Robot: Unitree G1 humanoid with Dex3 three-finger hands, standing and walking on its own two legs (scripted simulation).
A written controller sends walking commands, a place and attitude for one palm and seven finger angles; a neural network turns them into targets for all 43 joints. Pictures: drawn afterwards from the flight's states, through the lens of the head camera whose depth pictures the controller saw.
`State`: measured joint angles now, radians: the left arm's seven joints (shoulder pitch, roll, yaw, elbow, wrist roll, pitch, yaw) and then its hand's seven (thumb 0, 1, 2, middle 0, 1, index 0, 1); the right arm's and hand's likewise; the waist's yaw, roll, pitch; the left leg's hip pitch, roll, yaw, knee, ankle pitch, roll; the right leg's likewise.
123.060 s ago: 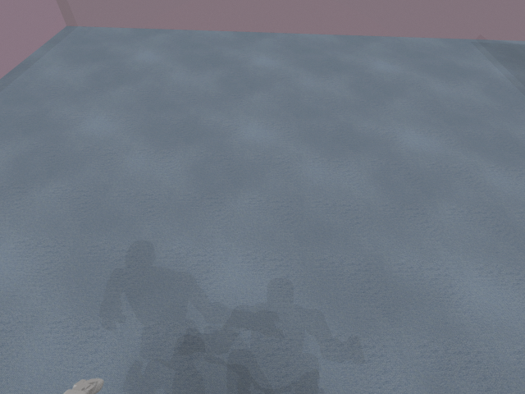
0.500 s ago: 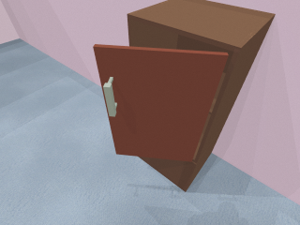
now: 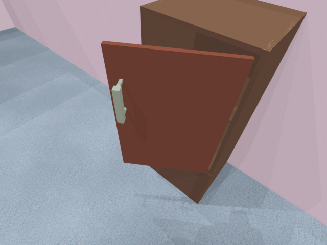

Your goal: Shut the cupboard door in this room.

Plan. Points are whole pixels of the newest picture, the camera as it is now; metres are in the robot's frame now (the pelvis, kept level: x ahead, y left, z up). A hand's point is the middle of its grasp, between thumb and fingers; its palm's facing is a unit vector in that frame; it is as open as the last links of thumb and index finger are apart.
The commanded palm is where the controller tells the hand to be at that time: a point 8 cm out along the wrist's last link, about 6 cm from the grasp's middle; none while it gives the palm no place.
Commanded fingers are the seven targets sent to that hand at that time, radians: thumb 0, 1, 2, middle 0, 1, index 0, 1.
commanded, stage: look again from close up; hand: left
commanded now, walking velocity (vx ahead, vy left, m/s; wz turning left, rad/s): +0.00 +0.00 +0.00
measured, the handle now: (120, 101) +0.50 +0.17 +0.06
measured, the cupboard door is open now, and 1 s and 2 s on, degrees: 33 33 33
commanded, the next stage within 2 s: raise the hand and make a fist in 0.48 s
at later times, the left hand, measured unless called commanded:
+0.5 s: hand out of the picture -0.01 +0.16 -0.18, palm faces +0.04 -0.99 -0.16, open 7.4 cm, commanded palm none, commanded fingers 0.00 0.90 0.90 -0.20 -0.30 -0.20 -0.30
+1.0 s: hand (103, 234) +0.16 +0.15 -0.05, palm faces -0.02 -1.00 +0.02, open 6.2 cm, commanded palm +0.13 +0.22 -0.04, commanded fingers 0.00 0.90 0.90 -0.58 -0.72 -0.58 -0.72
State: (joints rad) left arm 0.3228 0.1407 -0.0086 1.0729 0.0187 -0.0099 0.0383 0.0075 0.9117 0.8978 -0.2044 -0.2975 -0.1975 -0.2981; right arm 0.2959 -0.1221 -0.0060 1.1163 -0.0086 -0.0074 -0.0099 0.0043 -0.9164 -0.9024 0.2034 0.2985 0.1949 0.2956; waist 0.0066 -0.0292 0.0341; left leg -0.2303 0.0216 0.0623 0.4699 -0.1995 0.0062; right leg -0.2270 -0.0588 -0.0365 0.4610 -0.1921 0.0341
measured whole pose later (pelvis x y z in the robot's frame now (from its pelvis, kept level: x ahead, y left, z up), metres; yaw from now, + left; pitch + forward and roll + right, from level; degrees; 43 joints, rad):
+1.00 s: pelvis +0.00 -0.02 -0.09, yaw +3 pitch +9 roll +0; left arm 0.52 0.20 0.08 0.05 -0.26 -0.48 -0.34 0.01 0.91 0.90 -0.42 -0.53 -0.41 -0.53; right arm 0.17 -0.27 -0.08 0.47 0.03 -0.26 -0.01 0.01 -0.91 -0.90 0.20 0.30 0.19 0.30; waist 0.01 -0.03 -0.11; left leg -0.79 0.02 0.00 1.13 -0.49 -0.02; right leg -0.78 -0.04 -0.02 1.14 -0.52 0.01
